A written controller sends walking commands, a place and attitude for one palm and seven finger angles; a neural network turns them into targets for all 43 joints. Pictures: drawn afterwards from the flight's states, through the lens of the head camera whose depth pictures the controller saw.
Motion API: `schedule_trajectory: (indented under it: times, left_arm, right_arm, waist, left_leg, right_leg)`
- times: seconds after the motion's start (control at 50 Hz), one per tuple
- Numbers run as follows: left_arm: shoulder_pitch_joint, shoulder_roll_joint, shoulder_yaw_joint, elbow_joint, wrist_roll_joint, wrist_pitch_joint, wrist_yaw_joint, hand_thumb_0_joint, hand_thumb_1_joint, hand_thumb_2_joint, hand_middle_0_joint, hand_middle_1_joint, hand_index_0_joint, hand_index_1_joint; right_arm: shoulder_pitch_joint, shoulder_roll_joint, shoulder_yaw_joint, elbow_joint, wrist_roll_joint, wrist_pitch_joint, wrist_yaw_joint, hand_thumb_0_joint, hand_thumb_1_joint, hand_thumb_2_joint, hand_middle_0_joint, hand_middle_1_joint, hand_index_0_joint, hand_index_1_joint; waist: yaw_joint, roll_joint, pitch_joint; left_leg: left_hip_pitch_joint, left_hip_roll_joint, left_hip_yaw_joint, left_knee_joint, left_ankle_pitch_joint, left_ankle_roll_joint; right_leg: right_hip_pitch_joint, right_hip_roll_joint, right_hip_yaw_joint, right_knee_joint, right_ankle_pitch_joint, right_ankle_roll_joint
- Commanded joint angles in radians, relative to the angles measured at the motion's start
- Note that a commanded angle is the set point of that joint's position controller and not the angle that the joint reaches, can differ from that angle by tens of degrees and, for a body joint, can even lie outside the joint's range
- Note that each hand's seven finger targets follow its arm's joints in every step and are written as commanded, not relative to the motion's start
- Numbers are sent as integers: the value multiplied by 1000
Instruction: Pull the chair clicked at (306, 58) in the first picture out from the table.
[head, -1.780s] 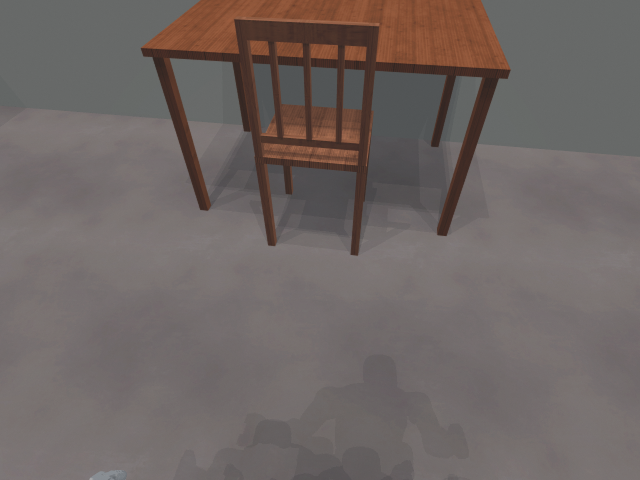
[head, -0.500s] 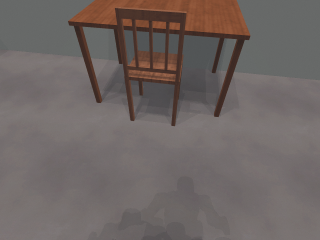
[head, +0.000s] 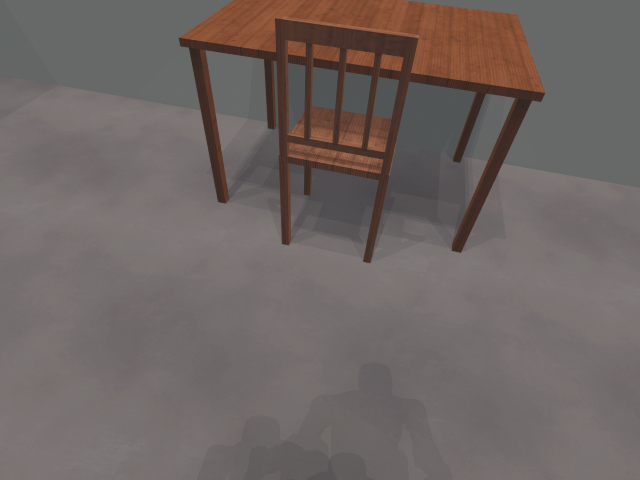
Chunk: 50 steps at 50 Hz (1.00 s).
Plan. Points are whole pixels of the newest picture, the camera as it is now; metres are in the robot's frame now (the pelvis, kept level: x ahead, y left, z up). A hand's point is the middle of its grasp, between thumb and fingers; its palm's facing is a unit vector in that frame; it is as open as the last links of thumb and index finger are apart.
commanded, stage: walk to a spot facing it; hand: left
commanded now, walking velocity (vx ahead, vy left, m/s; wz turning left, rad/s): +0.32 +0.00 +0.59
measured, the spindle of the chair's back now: (339, 98) +1.16 +0.01 -0.07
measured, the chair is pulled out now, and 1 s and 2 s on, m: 0.00 0.00 0.00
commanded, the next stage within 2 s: turn to face it in 0.92 s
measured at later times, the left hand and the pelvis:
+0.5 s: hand (158, 445) +0.20 +0.25 -0.17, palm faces +0.18 -0.97 -0.14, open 7.4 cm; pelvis +0.15 +0.07 +0.00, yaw +10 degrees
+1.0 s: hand (177, 398) +0.28 +0.25 -0.17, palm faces +0.45 -0.87 -0.21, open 7.3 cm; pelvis +0.36 +0.08 +0.00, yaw +24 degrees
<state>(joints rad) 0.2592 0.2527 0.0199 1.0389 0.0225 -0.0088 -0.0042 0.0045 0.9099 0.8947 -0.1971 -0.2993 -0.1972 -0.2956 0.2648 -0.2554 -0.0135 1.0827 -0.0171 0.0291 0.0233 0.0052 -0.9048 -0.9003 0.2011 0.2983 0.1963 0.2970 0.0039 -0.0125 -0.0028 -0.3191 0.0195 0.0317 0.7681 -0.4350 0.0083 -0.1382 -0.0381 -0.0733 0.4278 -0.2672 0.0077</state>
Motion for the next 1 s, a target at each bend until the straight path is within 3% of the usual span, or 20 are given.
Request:
schedule_trajectory:
  times: [0.0,0.04,0.06,0.08,0.1,0.12,0.14,0.22,0.38,0.52,0.56,0.6,0.62,0.64,0.66,0.68,0.7,0.74,0.8,0.98]
  left_arm:
    - [25,215,64,-61,12,-28,16,0,900,900,-200,-300,-200,-300]
    - [21,198,68,-62,4,-20,13,0,900,900,-200,-300,-200,-300]
    - [31,153,61,-66,-2,-14,6,0,900,900,-200,-300,-200,-300]
    - [16,67,48,-113,-10,-8,-7,0,900,900,-200,-300,-200,-300]
    - [-79,69,40,-169,2,-18,-5,0,900,900,-200,-300,-200,-300]
    - [-121,61,48,-163,8,-25,-5,0,900,900,-200,-300,-200,-300]
    - [-104,52,50,-141,8,-29,-10,0,900,900,-200,-300,-200,-300]
    - [9,17,46,-68,10,-22,-19,0,900,900,-200,-300,-200,-300]
    - [-134,-5,50,-107,2,-18,-14,0,900,900,-200,-300,-200,-300]
    - [-293,-26,44,-159,-5,-41,-15,0,900,900,-200,-300,-200,-300]
    - [-247,-18,48,-153,-6,-46,-12,0,900,900,-200,-300,-200,-300]
    - [-44,16,60,-101,-1,-56,-6,0,900,900,-200,-300,-200,-300]
    - [110,59,75,-59,4,-68,0,0,900,900,-200,-300,-200,-300]
    - [256,162,100,-24,16,-77,14,0,900,900,-200,-300,-200,-300]
    - [308,220,106,-7,-1,-69,14,0,900,900,-200,-300,-200,-300]
    - [208,192,103,-36,-4,-66,11,0,900,900,-200,-300,-200,-300]
    - [93,131,90,-67,-4,-60,15,0,900,900,-200,-300,-200,-300]
    - [21,20,54,-79,4,-71,20,0,900,900,-200,-300,-200,-300]
    - [37,11,49,-71,7,-84,24,0,900,900,-200,-300,-200,-300]
    - [120,92,55,-55,5,-70,25,0,900,900,-200,-300,-200,-300]
  right_arm:
    - [-57,-58,-30,-125,6,-44,14,0,-900,-900,200,300,200,300]
    - [73,-48,-35,-93,1,-50,9,0,-900,-900,200,300,200,300]
    - [183,-98,-51,-62,-2,-56,0,0,-900,-900,200,300,200,300]
    - [290,-209,-85,-47,-17,-64,-11,0,-900,-900,200,300,200,300]
    - [347,-232,-85,-44,-7,-67,-21,0,-900,-900,200,300,200,300]
    - [291,-196,-80,-45,-4,-68,-30,0,-900,-900,200,300,200,300]
    - [221,-147,-68,-66,-1,-76,-35,0,-900,-900,200,300,200,300]
    - [171,-53,-44,-50,9,-117,-45,0,-900,-900,200,300,200,300]
    - [255,-17,-51,5,12,-124,-54,0,-900,-900,200,300,200,300]
    - [309,-13,-52,34,-4,-119,-61,0,-900,-900,200,300,200,300]
    - [278,-29,-55,35,-6,-116,-63,0,-900,-900,200,300,200,300]
    - [236,-50,-62,28,-1,-114,-62,0,-900,-900,200,300,200,300]
    - [219,-49,-62,17,5,-115,-57,0,-900,-900,200,300,200,300]
    - [255,2,-54,-9,17,-122,-45,0,-900,-900,200,300,200,300]
    - [249,21,-52,-33,18,-120,-41,0,-900,-900,200,300,200,300]
    - [195,12,-64,-39,10,-110,-32,0,-900,-900,200,300,200,300]
    - [133,20,-69,-62,4,-101,-24,0,-900,-900,200,300,200,300]
    - [79,48,-61,-63,-8,-72,-10,0,-900,-900,200,300,200,300]
    - [85,57,-61,-69,-8,-42,3,0,-900,-900,200,300,200,300]
    - [-204,41,-43,-203,-6,-32,41,0,-900,-900,200,300,200,300]
  waist:
    - [-2,-119,99]
    - [-51,-64,65]
    - [-90,87,36]
    - [-128,399,42]
    - [-137,287,54]
    - [-114,141,78]
    - [-78,109,113]
    - [-13,107,81]
    - [-38,78,127]
    - [-82,105,164]
    - [-51,123,139]
    - [44,87,50]
    - [109,36,-18]
    - [145,-162,-154]
    - [118,-212,-195]
    - [104,-142,-118]
    - [68,-121,9]
    - [10,-87,114]
    - [-27,-91,66]
    - [24,-106,96]
  left_leg:
    - [-74,53,40,-68,2,-4]
    - [170,-1,112,-232,120,-4]
    - [304,38,16,-326,42,14]
    - [363,316,-463,-530,-167,126]
    - [343,411,-661,-614,-192,216]
    - [271,391,-635,-606,-225,237]
    - [202,339,-551,-616,-200,215]
    - [201,208,-258,-581,296,165]
    - [323,202,-220,-603,438,194]
    - [367,191,-204,-526,699,174]
    - [348,189,-190,-464,846,165]
    - [298,164,-170,-262,978,135]
    - [151,125,-152,-63,872,104]
    - [-93,-6,-70,266,434,60]
    - [-242,-88,-61,535,-104,47]
    - [-251,-10,-102,611,-51,60]
    - [-292,33,-81,624,23,62]
    - [-254,85,-76,564,132,40]
    - [-249,99,-37,458,174,3]
    - [-214,74,89,17,263,-13]
  right_leg:
    - [-57,-305,150,-189,-158,-139]
    - [-186,-237,29,-54,-190,-79]
    - [-278,-173,-48,168,-187,-36]
    - [-521,-24,-133,535,-330,41]
    - [-635,-29,3,695,-345,25]
    - [-643,-61,58,788,-263,8]
    - [-633,-91,81,803,-157,10]
    - [-527,-103,52,721,30,46]
    - [-639,-108,33,552,123,74]
    - [-528,-52,-7,286,93,21]
    - [-393,-17,-27,219,58,-8]
    - [-128,32,-49,139,95,-31]
    - [125,-11,1,102,135,-51]
    - [387,-285,331,34,105,-135]
    - [394,-478,637,-115,96,-210]
    - [219,-457,616,-187,-210,-204]
    - [71,-428,525,-241,-331,-184]
    - [-146,-344,268,-249,-157,-133]
    - [-142,-299,78,-238,83,-117]
    - [-17,-296,-143,-157,408,-83]
